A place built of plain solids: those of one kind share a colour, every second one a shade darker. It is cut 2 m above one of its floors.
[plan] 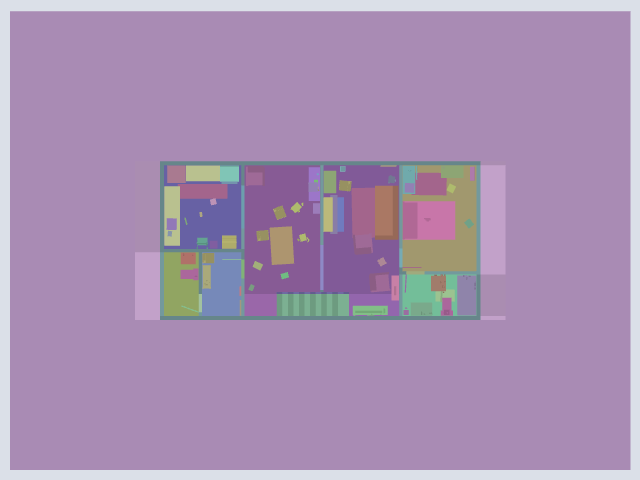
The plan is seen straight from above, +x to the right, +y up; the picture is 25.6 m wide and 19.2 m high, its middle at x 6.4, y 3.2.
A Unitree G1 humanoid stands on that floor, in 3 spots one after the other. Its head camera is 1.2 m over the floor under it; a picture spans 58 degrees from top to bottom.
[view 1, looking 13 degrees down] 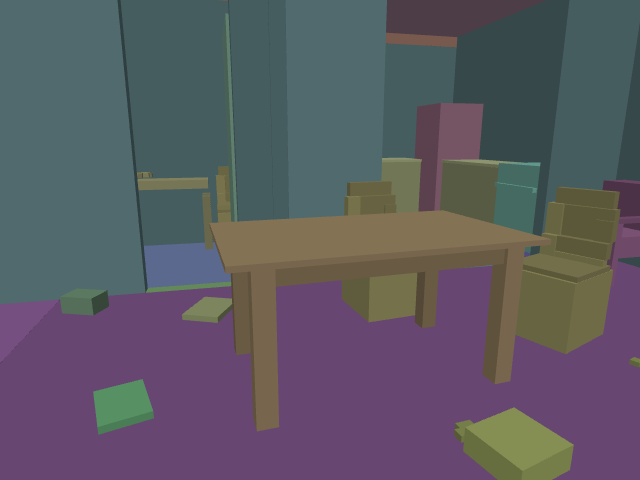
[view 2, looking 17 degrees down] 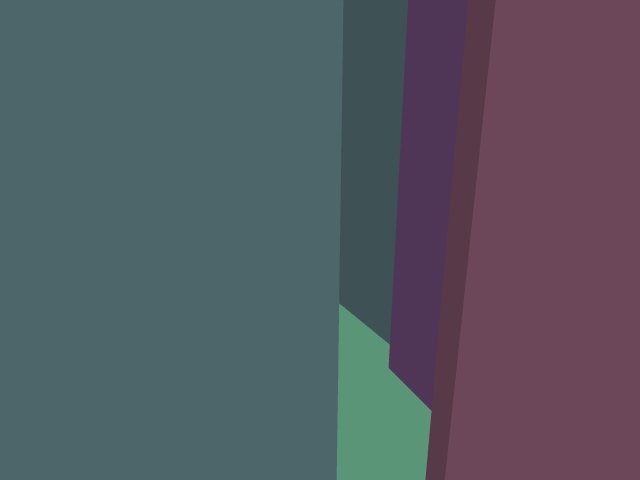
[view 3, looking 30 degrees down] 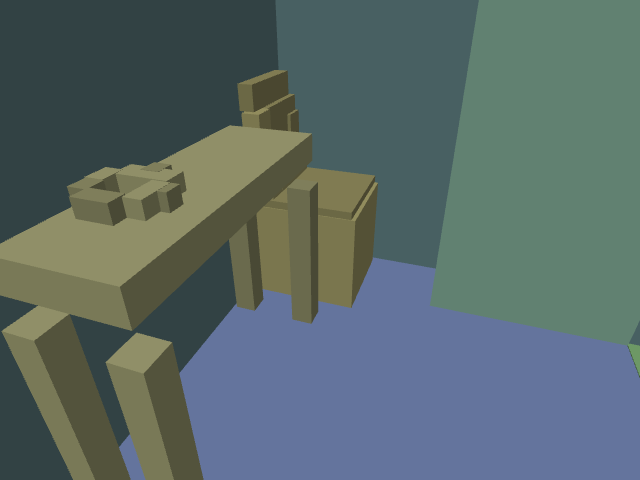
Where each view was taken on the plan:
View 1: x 6.92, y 2.23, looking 166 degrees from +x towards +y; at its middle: dining_table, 2.00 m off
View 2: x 10.93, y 2.58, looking -116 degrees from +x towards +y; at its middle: wall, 0.73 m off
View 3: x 2.52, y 0.82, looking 109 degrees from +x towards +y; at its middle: chair_bentwood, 1.77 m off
